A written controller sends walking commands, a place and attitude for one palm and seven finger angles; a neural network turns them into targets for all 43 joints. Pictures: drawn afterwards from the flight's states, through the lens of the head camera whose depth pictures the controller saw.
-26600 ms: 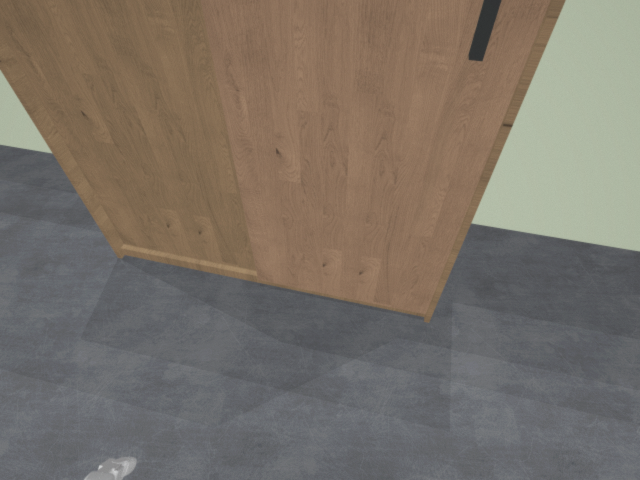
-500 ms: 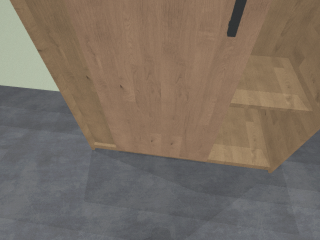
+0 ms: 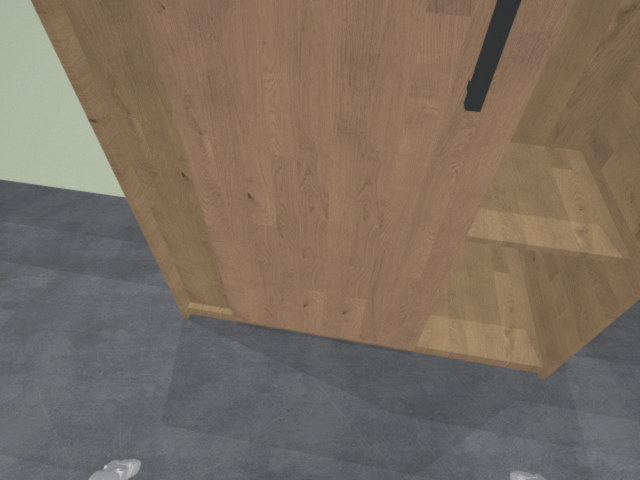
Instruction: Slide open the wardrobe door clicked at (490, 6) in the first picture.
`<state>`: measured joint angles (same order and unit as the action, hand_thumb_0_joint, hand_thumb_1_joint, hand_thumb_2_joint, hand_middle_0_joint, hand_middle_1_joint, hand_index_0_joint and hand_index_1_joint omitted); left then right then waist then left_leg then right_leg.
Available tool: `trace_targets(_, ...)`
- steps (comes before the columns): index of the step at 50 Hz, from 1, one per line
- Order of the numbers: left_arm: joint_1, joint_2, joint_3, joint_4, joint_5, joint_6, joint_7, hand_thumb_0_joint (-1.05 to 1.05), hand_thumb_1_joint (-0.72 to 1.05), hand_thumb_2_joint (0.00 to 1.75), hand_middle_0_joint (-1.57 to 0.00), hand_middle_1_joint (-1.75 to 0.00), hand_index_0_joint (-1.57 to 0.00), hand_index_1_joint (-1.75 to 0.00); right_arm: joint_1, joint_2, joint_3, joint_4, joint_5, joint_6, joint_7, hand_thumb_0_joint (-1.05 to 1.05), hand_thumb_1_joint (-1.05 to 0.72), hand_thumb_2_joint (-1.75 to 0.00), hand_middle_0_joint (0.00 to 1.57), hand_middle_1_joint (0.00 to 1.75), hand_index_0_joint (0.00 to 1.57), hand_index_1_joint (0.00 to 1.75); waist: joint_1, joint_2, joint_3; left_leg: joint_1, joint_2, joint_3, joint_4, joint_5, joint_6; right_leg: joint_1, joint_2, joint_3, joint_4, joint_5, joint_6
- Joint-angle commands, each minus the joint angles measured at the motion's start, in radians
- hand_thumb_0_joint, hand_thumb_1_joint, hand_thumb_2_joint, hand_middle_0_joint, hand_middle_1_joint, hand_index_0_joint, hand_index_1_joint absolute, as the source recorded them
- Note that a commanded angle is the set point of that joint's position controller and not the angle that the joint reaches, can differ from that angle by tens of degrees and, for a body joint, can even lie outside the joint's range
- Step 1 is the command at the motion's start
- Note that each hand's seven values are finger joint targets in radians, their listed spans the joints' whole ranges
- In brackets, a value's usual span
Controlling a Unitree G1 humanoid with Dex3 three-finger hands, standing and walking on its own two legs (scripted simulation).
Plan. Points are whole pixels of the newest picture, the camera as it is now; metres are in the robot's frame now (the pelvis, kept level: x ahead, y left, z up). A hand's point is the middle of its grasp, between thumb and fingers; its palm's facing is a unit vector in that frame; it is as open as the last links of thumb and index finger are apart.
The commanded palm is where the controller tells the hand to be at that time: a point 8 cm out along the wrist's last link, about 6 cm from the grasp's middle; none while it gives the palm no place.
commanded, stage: look to check the result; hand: right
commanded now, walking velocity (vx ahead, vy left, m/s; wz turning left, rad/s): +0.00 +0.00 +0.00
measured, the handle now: (491, 39) +0.63 -0.19 +0.26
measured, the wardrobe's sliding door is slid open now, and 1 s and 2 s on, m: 0.42 0.42 0.42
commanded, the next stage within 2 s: stand and wait in 0.62 s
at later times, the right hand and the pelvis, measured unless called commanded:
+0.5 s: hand out of the picture +0.10 -0.24 -0.16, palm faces -0.02 +0.94 -0.34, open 7.4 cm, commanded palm none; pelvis +0.03 +0.01 +0.00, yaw +0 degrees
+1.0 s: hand out of the picture +0.11 -0.23 -0.16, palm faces -0.03 +0.94 -0.33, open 7.4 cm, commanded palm none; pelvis +0.02 +0.01 +0.00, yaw +0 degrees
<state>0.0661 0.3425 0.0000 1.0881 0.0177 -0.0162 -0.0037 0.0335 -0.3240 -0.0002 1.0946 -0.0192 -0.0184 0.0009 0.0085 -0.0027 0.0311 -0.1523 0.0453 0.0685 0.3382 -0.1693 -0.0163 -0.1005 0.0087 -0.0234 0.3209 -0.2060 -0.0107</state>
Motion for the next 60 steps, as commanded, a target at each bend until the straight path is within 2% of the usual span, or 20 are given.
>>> trace_targets(1,-0.019,0.197,0.037,-0.044,0.000,-0.013,0.011,0.00,0.90,0.90,-0.20,-0.30,-0.20,-0.30,-0.010,-0.214,-0.041,-0.043,0.002,-0.022,-0.011,0.00,-0.90,-0.90,0.20,0.30,0.20,0.30,-0.007,-0.011,-0.086,0.084,0.105,-0.093,-0.035,0.200,0.038,-0.016,-0.135,0.097,-0.054,0.239,0.000)
trace_targets(5,-0.013,0.202,0.037,-0.045,-0.002,-0.014,0.015,0.00,0.90,0.90,-0.20,-0.30,-0.20,-0.30,0.004,-0.214,-0.044,-0.044,0.003,-0.025,-0.013,0.00,-0.90,-0.90,0.20,0.30,0.20,0.30,-0.006,0.001,-0.124,0.111,0.105,-0.088,-0.027,0.270,0.041,0.019,-0.138,0.093,-0.040,0.300,0.001)
trace_targets(11,-0.006,0.199,0.037,-0.040,-0.003,-0.009,0.021,0.00,0.90,0.90,-0.20,-0.30,-0.20,-0.30,0.009,-0.214,-0.043,-0.038,0.006,-0.022,-0.016,0.00,-0.90,-0.90,0.20,0.30,0.20,0.30,-0.003,-0.013,-0.111,0.116,0.107,-0.083,-0.027,0.297,0.045,0.030,-0.143,0.084,-0.038,0.318,0.005)
trace_targets(21,0.016,0.193,0.040,-0.033,-0.005,-0.005,0.024,0.00,0.90,0.90,-0.20,-0.30,-0.20,-0.30,0.026,-0.218,-0.042,-0.030,0.007,-0.024,-0.020,0.00,-0.90,-0.90,0.20,0.30,0.20,0.30,-0.001,0.003,-0.117,0.138,0.110,-0.082,-0.031,0.357,0.049,0.048,-0.146,0.074,-0.033,0.329,0.006)
trace_targets(28,0.015,0.191,0.040,-0.033,-0.004,-0.004,0.022,0.00,0.90,0.90,-0.20,-0.30,-0.20,-0.30,0.021,-0.217,-0.040,-0.031,0.008,-0.023,-0.019,0.00,-0.90,-0.90,0.20,0.30,0.20,0.30,-0.003,0.010,-0.080,0.128,0.106,-0.091,-0.048,0.304,0.049,0.028,-0.144,0.077,-0.055,0.269,0.007)
trace_targets(33,0.009,0.193,0.039,-0.033,-0.003,-0.007,0.021,0.00,0.90,0.90,-0.20,-0.30,-0.20,-0.30,0.016,-0.218,-0.041,-0.034,0.007,-0.023,-0.017,0.00,-0.90,-0.90,0.20,0.30,0.20,0.30,-0.005,-0.007,-0.079,0.128,0.106,-0.094,-0.054,0.288,0.049,0.028,-0.144,0.076,-0.062,0.263,0.007)
trace_targets(35,0.018,0.195,0.038,-0.035,-0.004,-0.009,0.021,0.00,0.90,0.90,-0.20,-0.30,-0.20,-0.30,0.019,-0.221,-0.043,-0.037,0.005,-0.025,-0.018,0.00,-0.90,-0.90,0.20,0.30,0.20,0.30,-0.005,0.005,-0.101,0.144,0.105,-0.093,-0.047,0.320,0.049,0.039,-0.145,0.079,-0.056,0.298,0.005)
trace_targets(38,0.013,0.194,0.039,-0.034,-0.003,-0.009,0.022,0.00,0.90,0.90,-0.20,-0.30,-0.20,-0.30,0.014,-0.218,-0.041,-0.037,0.007,-0.025,-0.018,0.00,-0.90,-0.90,0.20,0.30,0.20,0.30,-0.005,0.004,-0.083,0.137,0.106,-0.091,-0.048,0.317,0.049,0.034,-0.146,0.078,-0.063,0.298,0.007)
trace_targets(44,0.010,0.198,0.038,-0.034,-0.003,-0.010,0.019,0.00,0.90,0.90,-0.20,-0.30,-0.20,-0.30,0.010,-0.219,-0.040,-0.038,0.007,-0.022,-0.014,0.00,-0.90,-0.90,0.20,0.30,0.20,0.30,-0.007,-0.007,-0.060,0.124,0.103,-0.100,-0.067,0.239,0.046,0.016,-0.145,0.078,-0.081,0.226,0.007)
trace_targets(50,0.017,0.200,0.038,-0.033,-0.005,-0.012,0.019,0.00,0.90,0.90,-0.20,-0.30,-0.20,-0.30,0.016,-0.221,-0.042,-0.036,0.006,-0.024,-0.014,0.00,-0.90,-0.90,0.20,0.30,0.20,0.30,-0.007,0.005,-0.082,0.132,0.103,-0.100,-0.068,0.248,0.047,0.028,-0.147,0.082,-0.077,0.242,0.003)
trace_targets(53,0.013,0.200,0.038,-0.030,-0.004,-0.011,0.019,0.00,0.90,0.90,-0.20,-0.30,-0.20,-0.30,0.013,-0.220,-0.039,-0.032,0.008,-0.022,-0.014,0.00,-0.90,-0.90,0.20,0.30,0.20,0.30,-0.006,-0.002,-0.062,0.120,0.104,-0.099,-0.072,0.219,0.045,0.018,-0.147,0.082,-0.085,0.217,0.005)
trace_targets(55,0.017,0.200,0.039,-0.030,-0.005,-0.011,0.018,0.00,0.90,0.90,-0.20,-0.30,-0.20,-0.30,0.021,-0.222,-0.041,-0.033,0.006,-0.023,-0.014,0.00,-0.90,-0.90,0.20,0.30,0.20,0.30,-0.007,-0.003,-0.074,0.122,0.103,-0.101,-0.076,0.218,0.045,0.029,-0.146,0.083,-0.080,0.221,0.003)
trace_targets(60,0.015,0.200,0.038,-0.027,-0.006,-0.010,0.017,0.00,0.90,0.90,-0.20,-0.30,-0.20,-0.30,0.022,-0.222,-0.039,-0.028,0.006,-0.021,-0.013,0.00,-0.90,-0.90,0.20,0.30,0.20,0.30,-0.008,0.000,-0.041,0.104,0.101,-0.103,-0.086,0.168,0.043,0.009,-0.145,0.086,-0.091,0.180,0.002)
